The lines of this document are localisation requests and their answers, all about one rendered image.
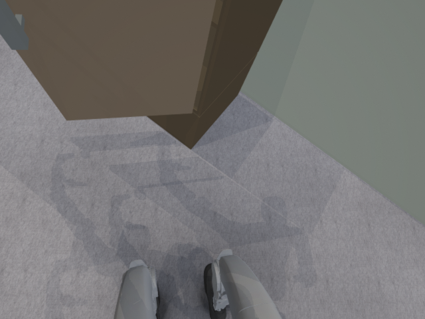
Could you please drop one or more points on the handle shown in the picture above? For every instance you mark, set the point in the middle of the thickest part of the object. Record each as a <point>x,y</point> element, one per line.
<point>12,28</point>

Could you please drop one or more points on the cupboard door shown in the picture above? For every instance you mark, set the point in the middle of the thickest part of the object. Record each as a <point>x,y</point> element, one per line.
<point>116,58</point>

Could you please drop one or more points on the robot right foot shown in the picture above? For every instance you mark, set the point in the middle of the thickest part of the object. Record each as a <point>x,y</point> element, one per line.
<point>214,314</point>

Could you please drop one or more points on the robot right thigh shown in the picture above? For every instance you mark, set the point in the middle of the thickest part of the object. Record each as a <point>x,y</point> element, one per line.
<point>247,297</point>

